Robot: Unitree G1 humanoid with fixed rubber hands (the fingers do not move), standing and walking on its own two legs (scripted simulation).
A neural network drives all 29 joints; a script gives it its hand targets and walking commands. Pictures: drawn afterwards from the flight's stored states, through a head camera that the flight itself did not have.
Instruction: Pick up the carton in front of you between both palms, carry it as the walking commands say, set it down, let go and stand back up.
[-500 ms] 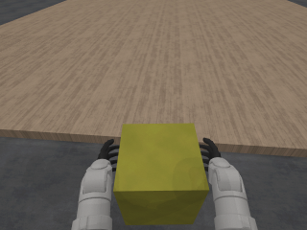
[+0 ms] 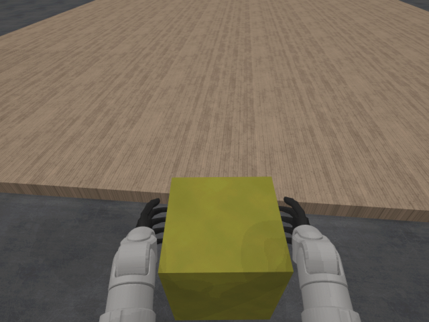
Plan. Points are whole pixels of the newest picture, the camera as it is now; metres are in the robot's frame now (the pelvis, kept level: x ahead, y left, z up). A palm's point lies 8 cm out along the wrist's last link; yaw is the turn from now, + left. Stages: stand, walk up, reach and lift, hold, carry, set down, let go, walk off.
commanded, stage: hold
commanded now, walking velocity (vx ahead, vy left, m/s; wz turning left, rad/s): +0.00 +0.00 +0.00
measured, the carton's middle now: (222, 250) +0.30 +0.00 -0.03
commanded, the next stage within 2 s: carry in 0.08 s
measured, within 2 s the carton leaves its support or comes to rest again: neither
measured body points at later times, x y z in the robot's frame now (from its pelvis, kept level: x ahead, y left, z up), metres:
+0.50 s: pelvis +0.10 +0.01 -0.02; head +0.08 +0.01 +0.43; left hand +0.39 +0.16 +0.06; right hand +0.38 -0.14 +0.06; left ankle +0.01 +0.13 -0.74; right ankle +0.07 -0.10 -0.75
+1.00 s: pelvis +0.38 +0.04 -0.01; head +0.40 +0.05 +0.44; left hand +0.68 +0.18 +0.09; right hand +0.67 -0.12 +0.09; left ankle +0.24 +0.12 -0.75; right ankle +0.51 -0.08 -0.71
